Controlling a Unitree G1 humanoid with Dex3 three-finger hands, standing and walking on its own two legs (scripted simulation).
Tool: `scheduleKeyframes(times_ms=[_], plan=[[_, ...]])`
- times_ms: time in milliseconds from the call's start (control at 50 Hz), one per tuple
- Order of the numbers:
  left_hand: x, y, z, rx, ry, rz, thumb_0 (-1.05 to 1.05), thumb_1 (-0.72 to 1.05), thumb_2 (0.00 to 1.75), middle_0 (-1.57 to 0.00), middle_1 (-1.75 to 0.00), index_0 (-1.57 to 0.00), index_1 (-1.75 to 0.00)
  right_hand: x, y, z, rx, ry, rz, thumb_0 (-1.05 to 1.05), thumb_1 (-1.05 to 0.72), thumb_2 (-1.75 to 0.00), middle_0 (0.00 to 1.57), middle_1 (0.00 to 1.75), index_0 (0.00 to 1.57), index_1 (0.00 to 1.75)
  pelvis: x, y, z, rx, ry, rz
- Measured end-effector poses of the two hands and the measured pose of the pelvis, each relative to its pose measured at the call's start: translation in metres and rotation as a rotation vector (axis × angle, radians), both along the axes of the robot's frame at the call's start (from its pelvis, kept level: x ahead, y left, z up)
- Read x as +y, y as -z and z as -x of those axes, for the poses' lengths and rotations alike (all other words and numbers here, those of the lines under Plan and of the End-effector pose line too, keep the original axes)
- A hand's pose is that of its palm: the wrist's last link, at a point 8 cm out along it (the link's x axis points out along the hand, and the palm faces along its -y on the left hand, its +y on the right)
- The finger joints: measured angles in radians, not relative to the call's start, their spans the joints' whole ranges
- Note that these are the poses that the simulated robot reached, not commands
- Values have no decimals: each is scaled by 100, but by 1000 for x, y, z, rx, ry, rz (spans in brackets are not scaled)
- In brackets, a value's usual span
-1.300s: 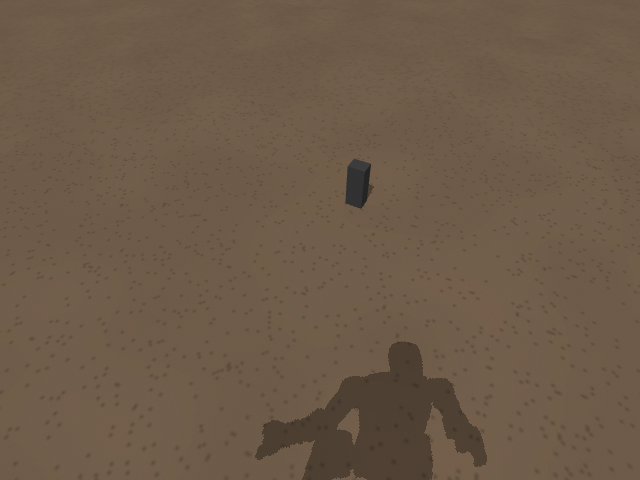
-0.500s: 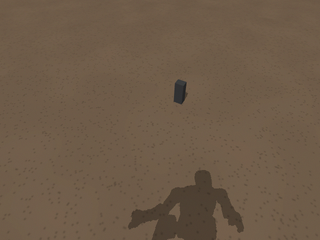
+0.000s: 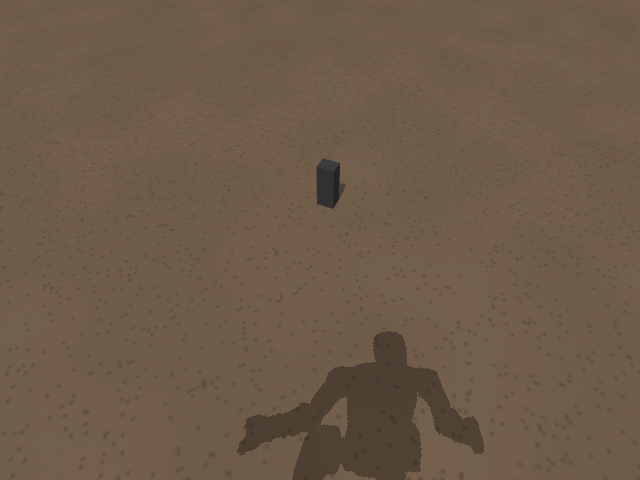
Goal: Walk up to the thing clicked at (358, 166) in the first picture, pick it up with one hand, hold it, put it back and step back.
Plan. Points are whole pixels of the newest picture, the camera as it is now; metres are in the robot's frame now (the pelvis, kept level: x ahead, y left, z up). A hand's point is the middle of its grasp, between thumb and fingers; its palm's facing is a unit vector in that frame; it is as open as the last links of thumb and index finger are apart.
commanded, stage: walk up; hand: left
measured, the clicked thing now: (328, 184) +1.44 +0.01 -0.67
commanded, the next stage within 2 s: none
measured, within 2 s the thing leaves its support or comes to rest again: neither
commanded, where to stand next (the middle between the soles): +1.08 -0.15 m, yaw -9 degrees
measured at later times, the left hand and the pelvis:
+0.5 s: hand (202, 434) +0.23 +0.20 -0.15, palm faces -0.08 -0.94 -0.32, open 7.4 cm; pelvis +0.20 -0.07 -0.01, yaw -6 degrees
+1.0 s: hand (263, 239) +0.61 +0.15 -0.14, palm faces -0.19 -0.88 -0.43, open 7.4 cm; pelvis +0.45 -0.12 -0.03, yaw -9 degrees
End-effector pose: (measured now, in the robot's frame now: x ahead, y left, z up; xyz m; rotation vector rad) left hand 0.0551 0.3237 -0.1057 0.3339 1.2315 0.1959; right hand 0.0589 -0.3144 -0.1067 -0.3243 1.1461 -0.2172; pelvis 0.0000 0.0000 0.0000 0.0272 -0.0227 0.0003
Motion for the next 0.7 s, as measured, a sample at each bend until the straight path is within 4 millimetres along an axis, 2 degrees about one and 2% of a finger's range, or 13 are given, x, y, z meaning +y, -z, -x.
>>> scheduleKeyframes(times_ms=[100, 160, 200, 340, 460, 520, 600, 700], plan=[[-17, -11, -49, -37, 58, -35, 1, 91, 90, -21, -30, -20, -30, -51, 8, 1, 50, 56, 26, 0, -90, -90, 20, 30, 21, 31, -28, 8, -33, -17, 43, -6], [-31, -7, -77, -91, 68, -78, 1, 91, 90, -21, -30, -20, -30, -81, 24, -14, 66, 67, 41, 0, -90, -90, 20, 30, 21, 31, -50, 23, -55, -35, 46, 20], [-43, -6, -86, -120, 53, -81, 1, 91, 90, -21, -30, -20, -30, -90, 27, -31, 78, 67, 39, 0, -90, -90, 20, 30, 20, 30, -60, 25, -67, -40, 47, 30], [-79, -8, -107, -65, 33, -16, 1, 90, 90, -21, -30, -21, -30, -89, 6, -111, -9, 17, -16, 1, -90, -90, 20, 30, 20, 30, -73, 6, -118, -37, 75, 40], [-84, 5, -149, -25, 48, 26, 1, 90, 90, -21, -30, -21, -30, -83, -7, -175, -26, -5, -11, 0, -90, -90, 20, 30, 20, 30, -74, 5, -174, -22, 95, 53], [-77, 16, -181, -16, 56, 38, 1, 90, 90, -21, -30, -21, -30, -78, -9, -213, -37, -9, 10, 0, -90, -90, 20, 30, 21, 30, -67, 10, -208, -15, 100, 61], [-65, 34, -238, 8, 95, 30, 1, 90, 90, -21, -30, -21, -30, -71, -8, -259, -110, 12, 53, 0, -90, -90, 20, 30, 21, 30, -55, 24, -253, -18, 124, 33], [-68, 22, -326, -36, 176, 24, 1, 91, 90, -21, -30, -21, -30, -65, -18, -277, -118, 92, 36, 0, -90, -90, 20, 30, 21, 30, -57, 12, -299, -22, 149, 19]])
